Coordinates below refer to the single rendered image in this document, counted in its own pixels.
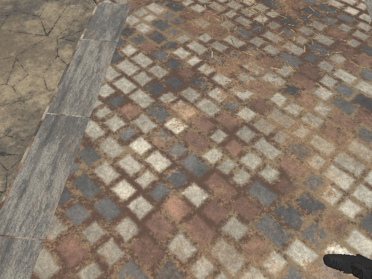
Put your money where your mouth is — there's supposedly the right robot hand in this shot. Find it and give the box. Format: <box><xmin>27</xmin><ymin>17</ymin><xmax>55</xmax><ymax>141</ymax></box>
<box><xmin>323</xmin><ymin>254</ymin><xmax>372</xmax><ymax>279</ymax></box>

